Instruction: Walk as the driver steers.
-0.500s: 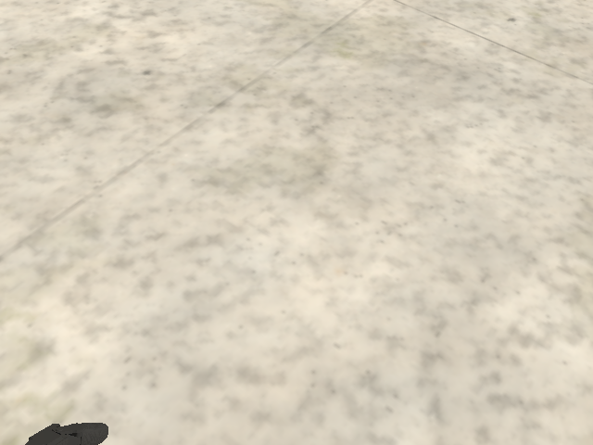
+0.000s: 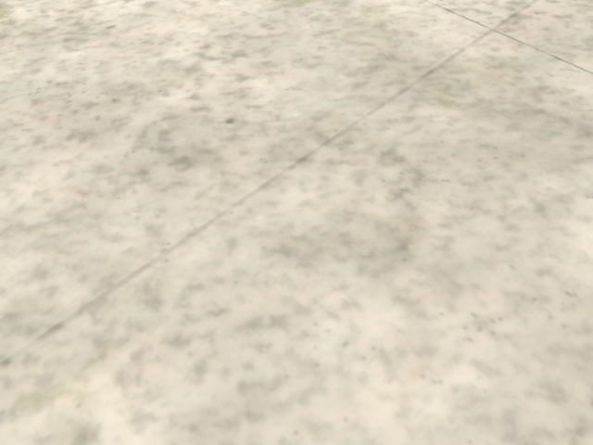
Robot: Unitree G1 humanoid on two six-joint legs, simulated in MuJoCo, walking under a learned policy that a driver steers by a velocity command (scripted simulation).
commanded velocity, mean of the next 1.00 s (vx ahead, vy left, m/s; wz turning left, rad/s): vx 0.10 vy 0.00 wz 0.85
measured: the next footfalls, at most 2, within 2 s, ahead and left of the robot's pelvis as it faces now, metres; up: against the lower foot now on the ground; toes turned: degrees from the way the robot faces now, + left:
left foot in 0.20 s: +0.32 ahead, +0.06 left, +0.00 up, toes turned +6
right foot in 0.60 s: +0.43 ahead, -0.12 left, +0.00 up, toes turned +40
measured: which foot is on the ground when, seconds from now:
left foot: up 0.00-0.18, down 0.20-0.60, up 0.62-1.00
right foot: down 0.00-0.20, up 0.22-0.58, down 0.60-1.00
